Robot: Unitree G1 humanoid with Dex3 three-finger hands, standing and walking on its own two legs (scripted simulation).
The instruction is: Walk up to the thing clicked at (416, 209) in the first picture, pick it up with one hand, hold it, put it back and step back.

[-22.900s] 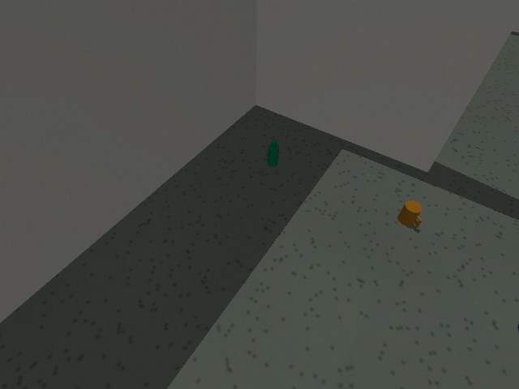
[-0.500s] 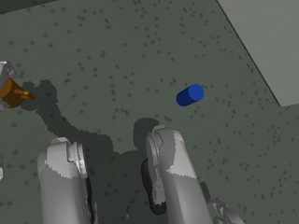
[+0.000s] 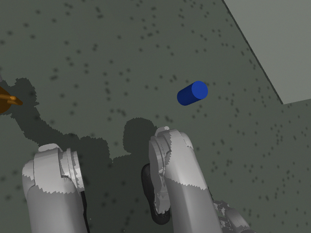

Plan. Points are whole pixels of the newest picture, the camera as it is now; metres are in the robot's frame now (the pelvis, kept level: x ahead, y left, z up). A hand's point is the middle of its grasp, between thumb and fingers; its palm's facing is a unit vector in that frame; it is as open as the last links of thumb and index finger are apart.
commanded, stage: rest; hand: left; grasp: from above
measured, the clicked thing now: out of the picture +0.45 +0.33 -0.24
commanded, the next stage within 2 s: open in 0.60 s
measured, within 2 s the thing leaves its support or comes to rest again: rests again in 0.24 s
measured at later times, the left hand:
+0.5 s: hand out of the picture +0.44 +0.34 -0.22, palm faces -0.46 -0.13 -0.88, open 9.8 cm
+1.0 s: hand out of the picture +0.44 +0.34 -0.23, palm faces -0.45 -0.13 -0.88, open 10.7 cm
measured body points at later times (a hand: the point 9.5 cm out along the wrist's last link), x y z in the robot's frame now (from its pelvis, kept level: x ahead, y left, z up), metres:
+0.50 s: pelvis +0.00 +0.00 -0.01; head +0.27 +0.10 +0.34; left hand +0.46 +0.34 -0.17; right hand +0.07 -0.27 -0.10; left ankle +0.07 +0.14 -0.29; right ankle +0.09 -0.12 -0.29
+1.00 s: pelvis +0.00 +0.00 -0.01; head +0.25 +0.11 +0.34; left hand +0.45 +0.34 -0.18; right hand +0.06 -0.26 -0.09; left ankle +0.07 +0.14 -0.29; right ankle +0.09 -0.12 -0.29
